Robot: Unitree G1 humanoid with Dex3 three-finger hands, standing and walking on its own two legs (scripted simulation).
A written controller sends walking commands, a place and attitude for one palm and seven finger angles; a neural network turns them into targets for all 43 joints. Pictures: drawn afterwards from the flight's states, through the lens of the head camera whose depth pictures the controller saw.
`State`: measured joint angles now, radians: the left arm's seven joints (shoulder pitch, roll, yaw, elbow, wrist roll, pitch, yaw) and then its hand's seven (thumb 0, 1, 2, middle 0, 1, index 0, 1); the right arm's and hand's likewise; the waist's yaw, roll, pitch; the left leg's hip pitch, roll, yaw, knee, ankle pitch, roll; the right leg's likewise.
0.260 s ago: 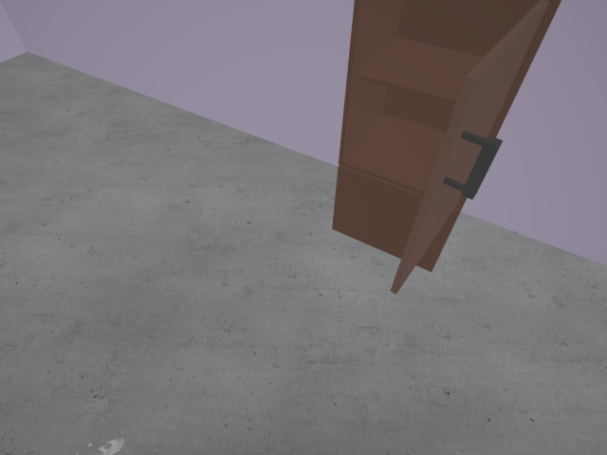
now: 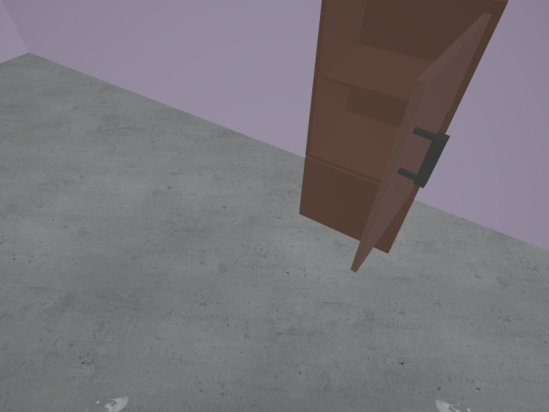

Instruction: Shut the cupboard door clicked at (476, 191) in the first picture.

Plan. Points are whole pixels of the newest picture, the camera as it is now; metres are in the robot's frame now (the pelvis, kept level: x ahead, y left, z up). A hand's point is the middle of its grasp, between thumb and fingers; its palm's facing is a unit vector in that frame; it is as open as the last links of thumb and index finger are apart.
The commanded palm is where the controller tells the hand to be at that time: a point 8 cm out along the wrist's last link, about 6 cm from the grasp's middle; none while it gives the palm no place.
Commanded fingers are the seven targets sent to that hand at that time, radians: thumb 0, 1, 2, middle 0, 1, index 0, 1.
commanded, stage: stand and wait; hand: left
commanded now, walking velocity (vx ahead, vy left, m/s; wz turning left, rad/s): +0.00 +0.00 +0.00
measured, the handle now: (420, 157) +0.59 -0.26 +0.05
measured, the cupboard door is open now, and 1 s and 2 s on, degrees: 83 83 83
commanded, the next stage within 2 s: look at it before walking up in 0.56 s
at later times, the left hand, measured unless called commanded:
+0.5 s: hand out of the picture +0.06 +0.24 -0.15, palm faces -0.03 -0.94 -0.35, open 7.4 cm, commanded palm none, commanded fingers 0.00 0.90 0.90 -0.20 -0.30 -0.20 -0.30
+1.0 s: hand out of the picture +0.05 +0.24 -0.15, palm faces -0.04 -0.94 -0.34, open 7.4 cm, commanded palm none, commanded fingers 0.00 0.90 0.90 -0.20 -0.30 -0.20 -0.30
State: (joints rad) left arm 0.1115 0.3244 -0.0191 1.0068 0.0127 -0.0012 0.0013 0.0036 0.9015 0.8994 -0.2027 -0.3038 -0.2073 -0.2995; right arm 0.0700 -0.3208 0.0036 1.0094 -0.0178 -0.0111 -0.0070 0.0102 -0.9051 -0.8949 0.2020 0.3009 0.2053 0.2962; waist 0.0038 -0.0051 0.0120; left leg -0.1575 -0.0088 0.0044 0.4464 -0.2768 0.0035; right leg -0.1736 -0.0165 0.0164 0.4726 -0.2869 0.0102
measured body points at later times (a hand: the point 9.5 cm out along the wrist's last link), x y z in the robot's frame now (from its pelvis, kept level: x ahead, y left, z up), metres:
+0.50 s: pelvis -0.02 -0.01 +0.00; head -0.01 -0.01 +0.45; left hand +0.06 +0.29 -0.12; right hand +0.06 -0.31 -0.13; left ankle -0.02 +0.12 -0.74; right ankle -0.02 -0.13 -0.74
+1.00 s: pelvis -0.03 -0.01 +0.01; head -0.02 -0.01 +0.46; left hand +0.05 +0.29 -0.13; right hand +0.04 -0.30 -0.13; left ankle -0.02 +0.12 -0.74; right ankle -0.02 -0.13 -0.74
